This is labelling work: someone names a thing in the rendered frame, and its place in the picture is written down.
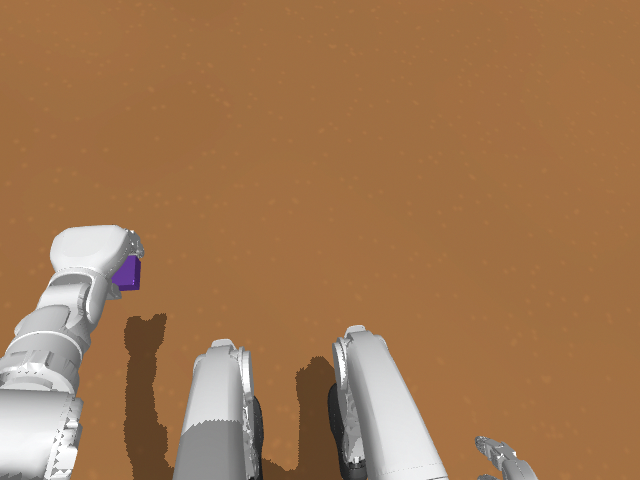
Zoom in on right robot hand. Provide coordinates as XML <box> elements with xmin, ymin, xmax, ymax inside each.
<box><xmin>475</xmin><ymin>436</ymin><xmax>538</xmax><ymax>480</ymax></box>

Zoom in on right robot foot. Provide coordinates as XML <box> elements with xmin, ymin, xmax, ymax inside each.
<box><xmin>328</xmin><ymin>383</ymin><xmax>368</xmax><ymax>480</ymax></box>

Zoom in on left robot hand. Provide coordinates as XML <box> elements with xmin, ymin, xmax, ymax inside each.
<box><xmin>50</xmin><ymin>225</ymin><xmax>144</xmax><ymax>300</ymax></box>

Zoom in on left robot arm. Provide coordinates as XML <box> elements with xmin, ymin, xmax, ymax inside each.
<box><xmin>0</xmin><ymin>267</ymin><xmax>109</xmax><ymax>480</ymax></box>

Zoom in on small box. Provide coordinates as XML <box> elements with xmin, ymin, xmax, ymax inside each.
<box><xmin>111</xmin><ymin>255</ymin><xmax>141</xmax><ymax>291</ymax></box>

